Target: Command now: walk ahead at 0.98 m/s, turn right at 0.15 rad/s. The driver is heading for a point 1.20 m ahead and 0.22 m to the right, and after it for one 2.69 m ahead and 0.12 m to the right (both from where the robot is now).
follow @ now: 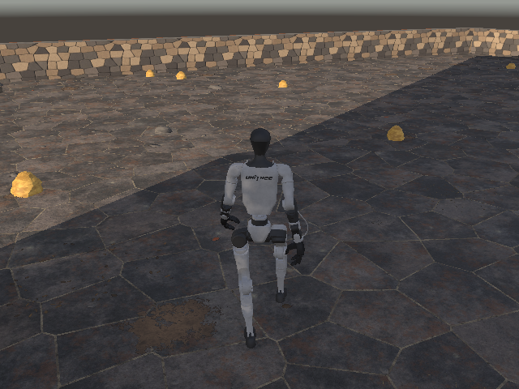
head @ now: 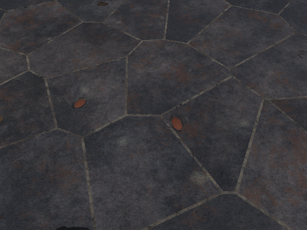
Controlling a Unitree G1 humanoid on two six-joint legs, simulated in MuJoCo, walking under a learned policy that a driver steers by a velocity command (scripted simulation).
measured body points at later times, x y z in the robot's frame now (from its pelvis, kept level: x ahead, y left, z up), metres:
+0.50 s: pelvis +0.49 -0.04 +0.00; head +0.53 -0.06 +0.45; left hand +0.49 +0.24 -0.13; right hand +0.71 -0.31 -0.05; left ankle +0.76 +0.07 -0.68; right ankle +0.31 -0.05 -0.73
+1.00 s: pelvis +0.92 -0.21 -0.02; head +0.94 -0.23 +0.43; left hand +1.27 -0.16 -0.05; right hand +0.70 -0.39 -0.14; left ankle +0.79 +0.02 -0.71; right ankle +0.98 -0.36 -0.74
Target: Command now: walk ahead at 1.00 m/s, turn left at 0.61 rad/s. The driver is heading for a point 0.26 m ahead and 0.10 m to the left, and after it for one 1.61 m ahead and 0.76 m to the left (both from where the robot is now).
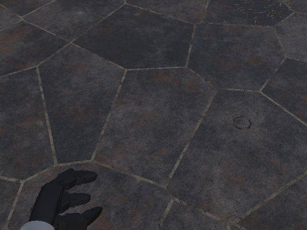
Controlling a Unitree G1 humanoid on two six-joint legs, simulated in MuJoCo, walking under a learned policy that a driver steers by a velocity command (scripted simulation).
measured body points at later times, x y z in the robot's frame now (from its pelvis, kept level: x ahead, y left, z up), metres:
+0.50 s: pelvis +0.33 +0.04 +0.00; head +0.38 +0.07 +0.44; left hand +0.40 +0.35 -0.09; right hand +0.59 -0.16 -0.09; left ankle +0.42 +0.11 -0.71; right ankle +0.32 -0.14 -0.61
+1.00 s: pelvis +0.47 +0.01 +0.02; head +0.50 +0.02 +0.47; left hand +0.38 +0.31 -0.06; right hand +0.80 -0.05 -0.06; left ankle +0.37 +0.10 -0.66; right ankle +0.60 -0.02 -0.71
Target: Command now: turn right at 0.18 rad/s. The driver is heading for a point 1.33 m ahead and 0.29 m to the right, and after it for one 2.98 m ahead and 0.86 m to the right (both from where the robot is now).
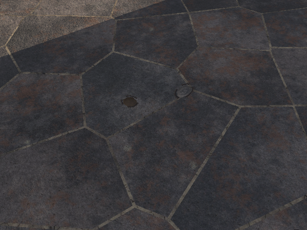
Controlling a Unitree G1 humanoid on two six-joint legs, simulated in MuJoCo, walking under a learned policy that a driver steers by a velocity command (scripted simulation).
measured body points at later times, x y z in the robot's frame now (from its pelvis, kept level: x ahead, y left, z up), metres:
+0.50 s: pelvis +0.00 +0.01 +0.00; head +0.04 +0.00 +0.45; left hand +0.25 +0.21 -0.09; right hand +0.04 -0.31 -0.09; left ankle -0.01 +0.13 -0.74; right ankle -0.02 -0.14 -0.68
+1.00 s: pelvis +0.18 -0.15 -0.02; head +0.20 -0.16 +0.43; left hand +0.21 +0.13 -0.14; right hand +0.27 -0.43 -0.13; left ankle +0.37 -0.10 -0.68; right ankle -0.04 -0.16 -0.74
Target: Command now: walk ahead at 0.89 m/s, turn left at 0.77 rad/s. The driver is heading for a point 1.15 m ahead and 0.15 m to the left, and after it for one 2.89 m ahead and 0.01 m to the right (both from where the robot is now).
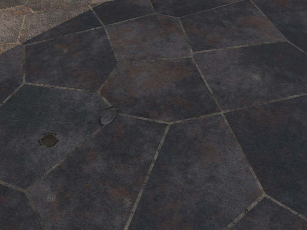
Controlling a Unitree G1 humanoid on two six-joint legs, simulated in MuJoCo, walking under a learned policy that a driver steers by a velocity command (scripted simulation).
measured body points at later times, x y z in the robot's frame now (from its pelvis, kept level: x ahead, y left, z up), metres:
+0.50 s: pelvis +0.44 +0.06 +0.00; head +0.48 +0.08 +0.45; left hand +0.61 +0.34 -0.07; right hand +0.51 -0.23 -0.11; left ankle +0.22 +0.03 -0.71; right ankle +0.71 +0.00 -0.68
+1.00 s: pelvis +0.94 +0.19 +0.00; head +0.97 +0.19 +0.44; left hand +0.85 +0.48 -0.12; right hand +1.24 +0.02 -0.04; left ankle +1.07 +0.34 -0.72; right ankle +0.71 +0.06 -0.69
